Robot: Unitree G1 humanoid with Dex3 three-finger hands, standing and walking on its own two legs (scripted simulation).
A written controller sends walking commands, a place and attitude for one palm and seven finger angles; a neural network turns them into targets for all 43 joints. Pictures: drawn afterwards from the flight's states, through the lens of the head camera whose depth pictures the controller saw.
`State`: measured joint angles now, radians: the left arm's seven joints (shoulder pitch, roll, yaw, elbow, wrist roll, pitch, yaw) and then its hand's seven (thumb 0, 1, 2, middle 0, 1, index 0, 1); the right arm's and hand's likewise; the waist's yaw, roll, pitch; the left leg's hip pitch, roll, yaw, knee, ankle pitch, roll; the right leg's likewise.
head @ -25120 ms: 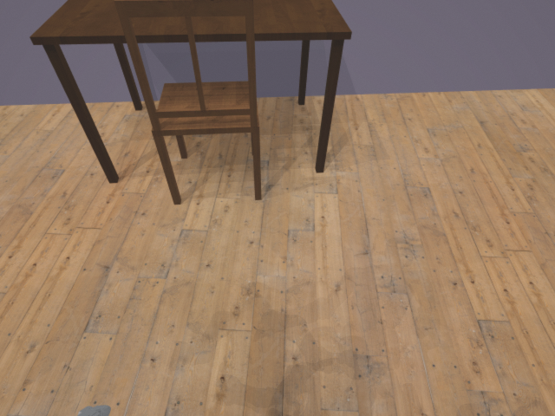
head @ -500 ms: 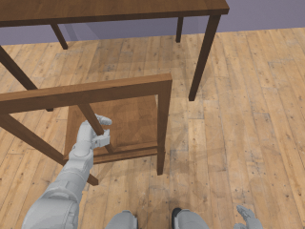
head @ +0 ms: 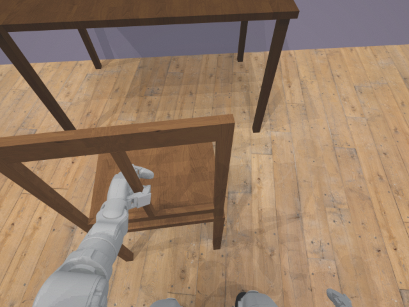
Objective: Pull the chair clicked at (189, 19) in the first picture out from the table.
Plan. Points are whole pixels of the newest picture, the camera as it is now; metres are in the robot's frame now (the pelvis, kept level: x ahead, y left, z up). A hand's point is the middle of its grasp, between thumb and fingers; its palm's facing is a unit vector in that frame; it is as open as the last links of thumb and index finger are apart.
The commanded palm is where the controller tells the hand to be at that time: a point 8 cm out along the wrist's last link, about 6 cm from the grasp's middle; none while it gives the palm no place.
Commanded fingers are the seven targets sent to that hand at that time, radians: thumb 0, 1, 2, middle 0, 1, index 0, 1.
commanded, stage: stop walking, hand still on the chair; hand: left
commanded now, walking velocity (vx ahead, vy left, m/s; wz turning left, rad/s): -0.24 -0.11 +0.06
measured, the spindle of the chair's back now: (138, 188) +0.37 +0.16 -0.07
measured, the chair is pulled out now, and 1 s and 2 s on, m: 0.51 0.66 0.66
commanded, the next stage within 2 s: open the thumb and straighten the fingers in 1.08 s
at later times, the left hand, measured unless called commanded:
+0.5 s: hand (140, 255) +0.22 +0.13 -0.06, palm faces +0.00 -0.98 -0.21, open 5.3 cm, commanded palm +0.21 +0.18 -0.04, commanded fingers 0.00 0.90 0.90 -0.50 -1.45 -0.50 -1.45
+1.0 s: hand (137, 262) +0.21 +0.14 -0.06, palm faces +0.01 -0.98 -0.20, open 5.3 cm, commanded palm +0.19 +0.19 -0.04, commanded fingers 0.00 0.90 0.90 -0.50 -1.45 -0.50 -1.45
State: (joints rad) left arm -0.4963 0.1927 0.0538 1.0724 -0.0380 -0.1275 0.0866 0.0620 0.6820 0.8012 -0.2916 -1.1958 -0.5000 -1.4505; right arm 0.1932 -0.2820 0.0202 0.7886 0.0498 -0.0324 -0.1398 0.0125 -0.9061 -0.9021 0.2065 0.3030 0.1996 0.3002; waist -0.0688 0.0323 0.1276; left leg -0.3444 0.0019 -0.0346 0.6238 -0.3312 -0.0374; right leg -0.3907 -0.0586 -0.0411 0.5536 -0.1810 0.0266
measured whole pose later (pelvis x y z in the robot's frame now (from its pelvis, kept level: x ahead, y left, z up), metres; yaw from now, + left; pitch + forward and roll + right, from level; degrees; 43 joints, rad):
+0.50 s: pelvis -0.04 +0.00 +0.01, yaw -1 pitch -3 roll +0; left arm -0.09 0.13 -0.03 0.77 -0.02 -0.08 0.09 0.05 0.69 0.81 -0.30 -1.25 -0.50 -1.45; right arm 0.24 -0.24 0.03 0.74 0.02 -0.02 -0.14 0.02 -0.91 -0.90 0.21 0.30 0.20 0.30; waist -0.03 0.05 0.04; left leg -0.26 0.02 -0.01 0.52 -0.20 -0.01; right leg -0.25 -0.04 -0.01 0.51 -0.20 0.02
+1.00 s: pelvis -0.01 +0.00 +0.01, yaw -2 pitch -2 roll +0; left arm 0.11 0.14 -0.07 0.58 -0.02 -0.06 0.09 0.06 0.70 0.82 -0.29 -1.26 -0.50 -1.45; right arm 0.18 -0.21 0.05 0.69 0.01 -0.04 -0.12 0.02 -0.91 -0.90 0.21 0.30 0.20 0.30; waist 0.00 0.03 0.00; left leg -0.20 0.02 0.01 0.42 -0.19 -0.01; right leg -0.21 -0.04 0.00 0.43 -0.19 0.03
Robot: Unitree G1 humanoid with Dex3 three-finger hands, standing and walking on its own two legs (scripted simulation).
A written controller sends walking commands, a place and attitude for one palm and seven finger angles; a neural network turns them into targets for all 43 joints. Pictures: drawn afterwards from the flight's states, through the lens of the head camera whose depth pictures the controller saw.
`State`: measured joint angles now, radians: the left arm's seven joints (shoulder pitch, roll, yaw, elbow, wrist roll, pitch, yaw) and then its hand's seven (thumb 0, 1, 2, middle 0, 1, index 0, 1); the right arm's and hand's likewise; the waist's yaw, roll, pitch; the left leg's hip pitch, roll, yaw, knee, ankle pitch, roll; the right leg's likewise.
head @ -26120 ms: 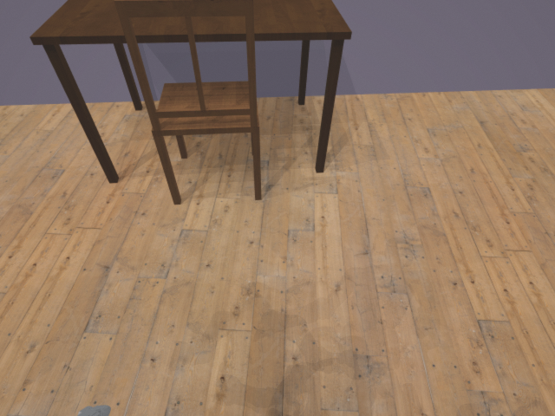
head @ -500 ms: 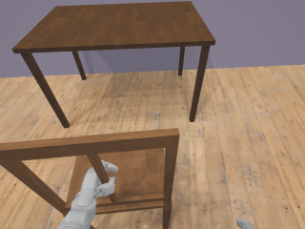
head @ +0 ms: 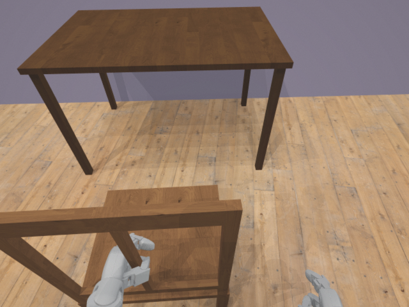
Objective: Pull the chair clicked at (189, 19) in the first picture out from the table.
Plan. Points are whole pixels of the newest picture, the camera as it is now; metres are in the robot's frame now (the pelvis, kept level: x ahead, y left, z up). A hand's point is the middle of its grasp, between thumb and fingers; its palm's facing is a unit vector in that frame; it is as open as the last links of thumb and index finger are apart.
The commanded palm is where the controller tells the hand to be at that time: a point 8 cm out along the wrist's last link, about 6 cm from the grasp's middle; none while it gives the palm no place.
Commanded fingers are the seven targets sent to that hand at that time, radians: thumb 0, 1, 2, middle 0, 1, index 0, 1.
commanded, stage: stop walking, hand still on the chair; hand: left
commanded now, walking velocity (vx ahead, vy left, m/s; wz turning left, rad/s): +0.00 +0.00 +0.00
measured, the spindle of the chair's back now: (136, 263) +0.23 +0.17 -0.08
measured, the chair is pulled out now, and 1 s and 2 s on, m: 0.66 0.66 0.66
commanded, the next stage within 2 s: open the thumb and straighten the fingers in 0.08 s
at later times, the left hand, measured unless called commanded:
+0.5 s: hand (142, 263) +0.23 +0.15 -0.07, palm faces +0.03 -0.98 -0.20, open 10.1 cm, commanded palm +0.20 +0.20 -0.04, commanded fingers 0.00 -0.55 0.20 -0.32 -0.94 -0.32 -0.94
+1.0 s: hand (141, 270) +0.21 +0.15 -0.07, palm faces +0.06 -0.98 -0.21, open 17.3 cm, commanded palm +0.19 +0.20 -0.05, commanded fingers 0.00 -0.55 0.20 0.00 0.00 0.00 0.00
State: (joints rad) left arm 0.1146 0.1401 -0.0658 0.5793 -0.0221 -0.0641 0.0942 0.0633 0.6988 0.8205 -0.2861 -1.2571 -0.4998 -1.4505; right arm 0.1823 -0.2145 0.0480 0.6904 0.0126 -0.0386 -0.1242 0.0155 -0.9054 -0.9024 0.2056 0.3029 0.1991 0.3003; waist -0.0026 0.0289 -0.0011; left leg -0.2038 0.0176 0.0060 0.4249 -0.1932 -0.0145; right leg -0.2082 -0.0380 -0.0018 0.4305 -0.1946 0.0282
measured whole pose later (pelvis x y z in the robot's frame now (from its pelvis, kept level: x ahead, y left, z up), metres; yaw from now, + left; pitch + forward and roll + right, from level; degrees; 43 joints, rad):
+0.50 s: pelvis +0.01 +0.00 -0.03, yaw +1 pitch +5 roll +0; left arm 0.22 0.18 -0.03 0.23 -0.05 0.12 0.04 0.02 -0.04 0.44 -0.42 -1.33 -0.48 -1.38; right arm 0.23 -0.26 0.02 0.59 0.04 -0.15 -0.07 0.02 -0.91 -0.90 0.20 0.30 0.20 0.30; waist -0.03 0.05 -0.06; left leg -0.47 0.01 -0.02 0.71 -0.33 -0.02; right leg -0.46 -0.04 -0.02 0.71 -0.33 0.02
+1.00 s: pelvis +0.03 -0.01 -0.05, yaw +3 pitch +9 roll -1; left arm 0.41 0.19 -0.05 -0.08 -0.04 0.25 0.03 -0.01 -0.53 0.20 -0.04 -0.09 -0.04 -0.10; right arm 0.25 -0.25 0.02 0.53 0.03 -0.20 -0.12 0.02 -0.90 -0.90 0.20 0.30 0.20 0.30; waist -0.01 0.06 -0.12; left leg -0.61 0.01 -0.07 0.90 -0.45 -0.03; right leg -0.57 -0.05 -0.06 0.88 -0.46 0.02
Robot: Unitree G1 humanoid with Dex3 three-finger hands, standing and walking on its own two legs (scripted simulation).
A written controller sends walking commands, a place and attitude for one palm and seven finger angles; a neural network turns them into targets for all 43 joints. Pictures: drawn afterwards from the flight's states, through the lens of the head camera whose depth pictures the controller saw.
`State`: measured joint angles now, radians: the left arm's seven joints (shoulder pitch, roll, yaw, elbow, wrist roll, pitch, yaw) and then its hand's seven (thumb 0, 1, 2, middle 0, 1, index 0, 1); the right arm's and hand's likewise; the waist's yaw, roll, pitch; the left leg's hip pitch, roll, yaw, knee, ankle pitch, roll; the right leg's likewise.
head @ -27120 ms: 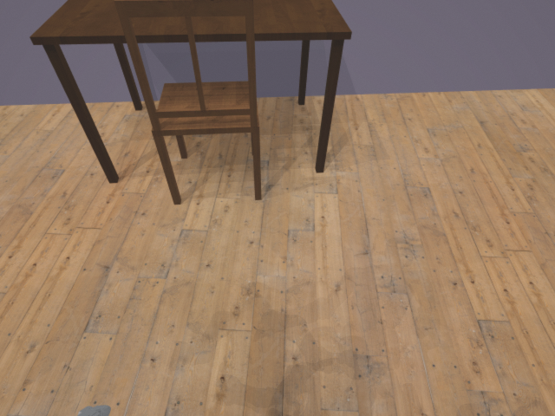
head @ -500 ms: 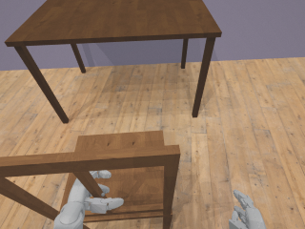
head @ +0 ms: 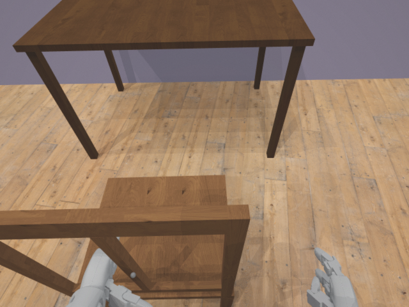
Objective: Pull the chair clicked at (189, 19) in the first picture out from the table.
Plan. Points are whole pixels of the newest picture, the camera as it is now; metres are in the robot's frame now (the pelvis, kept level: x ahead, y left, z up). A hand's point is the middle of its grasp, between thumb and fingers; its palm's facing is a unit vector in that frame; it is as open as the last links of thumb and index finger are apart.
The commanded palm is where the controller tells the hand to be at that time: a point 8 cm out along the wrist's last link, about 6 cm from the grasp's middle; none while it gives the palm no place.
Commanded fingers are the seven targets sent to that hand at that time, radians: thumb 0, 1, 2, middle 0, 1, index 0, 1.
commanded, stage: draw the fingers out of the gap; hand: left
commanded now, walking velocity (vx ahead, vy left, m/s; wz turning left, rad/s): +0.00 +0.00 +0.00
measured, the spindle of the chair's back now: (129, 265) +0.21 +0.17 -0.03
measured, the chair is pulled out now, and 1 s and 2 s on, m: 0.66 0.66 0.65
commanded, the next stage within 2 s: draw the hand back to the body in 0.78 s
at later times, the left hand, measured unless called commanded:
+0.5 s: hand out of the picture +0.13 +0.15 -0.03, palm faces +0.01 -0.98 -0.19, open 17.5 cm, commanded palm +0.10 +0.20 +0.00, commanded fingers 0.00 -0.55 0.20 0.00 0.00 0.00 0.00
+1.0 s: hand out of the picture +0.09 +0.15 +0.00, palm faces +0.09 -0.99 -0.07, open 17.5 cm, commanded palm +0.05 +0.21 +0.02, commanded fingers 0.00 -0.55 0.20 0.00 0.00 0.00 0.00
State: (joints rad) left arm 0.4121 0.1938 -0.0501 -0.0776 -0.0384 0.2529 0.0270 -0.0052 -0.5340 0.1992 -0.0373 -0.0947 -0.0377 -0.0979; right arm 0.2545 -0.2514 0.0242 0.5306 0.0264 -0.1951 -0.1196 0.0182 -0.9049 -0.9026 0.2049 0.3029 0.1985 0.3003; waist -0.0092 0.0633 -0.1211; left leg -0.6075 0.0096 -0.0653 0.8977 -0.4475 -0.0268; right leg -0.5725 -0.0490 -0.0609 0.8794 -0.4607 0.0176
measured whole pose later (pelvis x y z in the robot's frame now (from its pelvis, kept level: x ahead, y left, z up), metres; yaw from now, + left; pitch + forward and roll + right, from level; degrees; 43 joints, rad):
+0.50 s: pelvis +0.00 +0.01 -0.01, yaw +0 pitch +10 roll -2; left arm 0.69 0.20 -0.09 -0.28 -0.01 0.22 0.03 -0.01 -0.54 0.20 -0.01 0.00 -0.01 0.00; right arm 0.26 -0.22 0.01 0.49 0.03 -0.20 -0.14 0.02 -0.90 -0.90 0.20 0.30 0.20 0.30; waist 0.00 0.06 -0.15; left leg -0.69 0.01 -0.08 1.00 -0.49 -0.02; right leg -0.63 -0.05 -0.07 0.95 -0.49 0.02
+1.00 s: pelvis -0.01 +0.01 -0.03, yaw +0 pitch +11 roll -3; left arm 0.95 0.16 -0.10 -0.45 -0.08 0.08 -0.01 -0.01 -0.54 0.20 -0.01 0.00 -0.01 0.00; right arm 0.27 -0.19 -0.02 0.45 0.04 -0.22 -0.14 0.02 -0.90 -0.90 0.20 0.30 0.20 0.30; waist 0.03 0.05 -0.18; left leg -0.76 0.01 -0.08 1.09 -0.52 -0.02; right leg -0.70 -0.04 -0.07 1.03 -0.52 0.02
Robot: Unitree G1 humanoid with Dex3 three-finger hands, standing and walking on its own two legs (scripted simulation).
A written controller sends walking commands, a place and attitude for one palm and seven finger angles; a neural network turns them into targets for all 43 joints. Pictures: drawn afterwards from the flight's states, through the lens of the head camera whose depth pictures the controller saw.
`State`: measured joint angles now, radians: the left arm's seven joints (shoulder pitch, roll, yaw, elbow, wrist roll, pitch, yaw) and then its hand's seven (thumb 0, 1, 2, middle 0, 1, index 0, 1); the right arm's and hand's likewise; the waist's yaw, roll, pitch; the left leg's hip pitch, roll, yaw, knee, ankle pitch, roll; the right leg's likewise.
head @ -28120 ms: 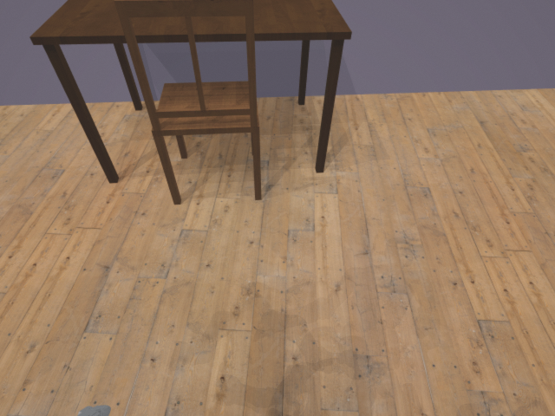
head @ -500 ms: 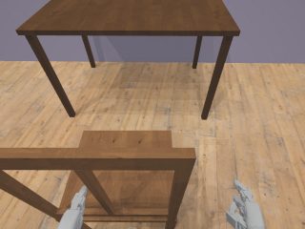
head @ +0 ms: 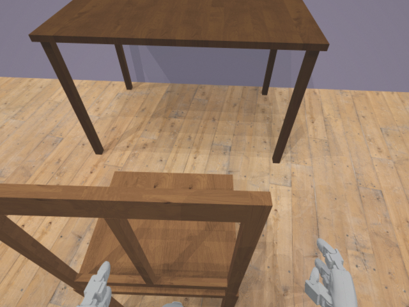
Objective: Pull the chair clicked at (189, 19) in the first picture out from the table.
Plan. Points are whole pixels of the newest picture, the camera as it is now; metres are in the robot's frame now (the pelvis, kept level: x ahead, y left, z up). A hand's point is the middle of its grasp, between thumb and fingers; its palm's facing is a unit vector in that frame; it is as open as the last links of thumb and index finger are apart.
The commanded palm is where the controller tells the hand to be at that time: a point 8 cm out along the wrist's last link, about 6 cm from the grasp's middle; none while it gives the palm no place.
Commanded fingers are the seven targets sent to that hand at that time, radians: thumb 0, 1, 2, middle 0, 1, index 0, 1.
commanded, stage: draw the hand back to the body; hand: left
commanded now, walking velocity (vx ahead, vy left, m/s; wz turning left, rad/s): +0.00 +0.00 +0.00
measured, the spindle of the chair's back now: (136, 255) +0.22 +0.16 -0.01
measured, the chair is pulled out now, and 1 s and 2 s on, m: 0.66 0.65 0.64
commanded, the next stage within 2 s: step back with the hand held close in 1.48 s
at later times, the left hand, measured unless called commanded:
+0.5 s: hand (70, 296) +0.12 +0.19 +0.11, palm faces +0.16 -0.94 -0.30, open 16.9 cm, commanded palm +0.08 +0.24 +0.14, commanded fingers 0.00 -0.15 0.39 -0.05 -0.08 -0.05 -0.08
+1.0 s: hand (31, 271) +0.14 +0.25 +0.13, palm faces +0.27 -0.82 -0.50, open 9.7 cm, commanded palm +0.13 +0.29 +0.23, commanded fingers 0.00 0.75 0.83 -0.18 -0.27 -0.18 -0.27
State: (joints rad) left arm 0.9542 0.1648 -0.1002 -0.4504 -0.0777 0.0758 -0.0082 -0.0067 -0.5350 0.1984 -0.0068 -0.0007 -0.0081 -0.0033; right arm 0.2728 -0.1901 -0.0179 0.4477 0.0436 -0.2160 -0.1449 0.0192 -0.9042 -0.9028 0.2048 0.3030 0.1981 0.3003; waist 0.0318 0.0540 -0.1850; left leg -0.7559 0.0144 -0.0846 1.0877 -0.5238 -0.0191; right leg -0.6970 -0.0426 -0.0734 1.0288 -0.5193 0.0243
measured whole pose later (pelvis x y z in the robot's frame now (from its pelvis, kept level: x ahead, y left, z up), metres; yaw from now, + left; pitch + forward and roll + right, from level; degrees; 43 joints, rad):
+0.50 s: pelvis -0.02 -0.01 +0.02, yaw +0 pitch +3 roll -3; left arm 0.75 0.31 0.13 -0.47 -0.12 -0.08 -0.01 -0.01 -0.43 0.25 -0.02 -0.02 -0.02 -0.03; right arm 0.24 -0.19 0.01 0.56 0.05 -0.22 -0.16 0.02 -0.91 -0.90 0.20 0.30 0.20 0.30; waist 0.06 0.09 -0.11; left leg -0.59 0.04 -0.09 0.99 -0.46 -0.03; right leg -0.53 -0.02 -0.08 0.92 -0.45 0.01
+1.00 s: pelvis +0.00 +0.00 +0.06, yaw +0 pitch -5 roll -1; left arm 0.66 0.41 0.14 -0.41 -0.04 0.15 0.13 0.01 0.41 0.66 -0.14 -0.20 -0.35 -0.25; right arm 0.19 -0.22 0.07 0.68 0.01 -0.26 -0.14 0.02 -0.90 -0.90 0.21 0.30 0.20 0.30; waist 0.10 0.08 0.04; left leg -0.21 0.01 -0.05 0.62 -0.33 -0.01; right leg -0.16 -0.05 -0.06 0.57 -0.33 0.03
